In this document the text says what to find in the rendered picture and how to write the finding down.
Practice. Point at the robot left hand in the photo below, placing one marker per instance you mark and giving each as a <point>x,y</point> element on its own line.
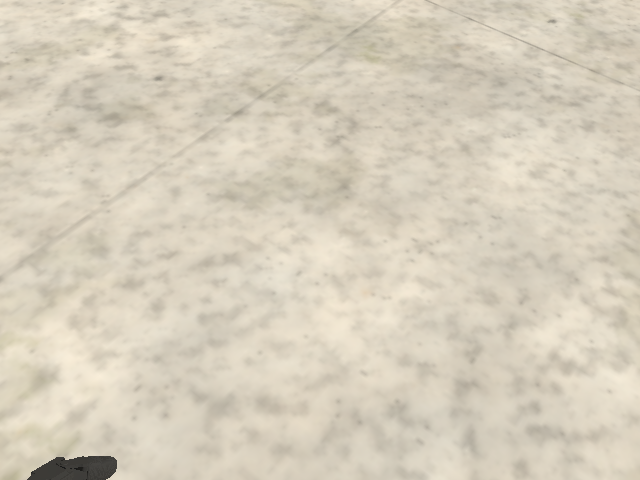
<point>80,468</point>

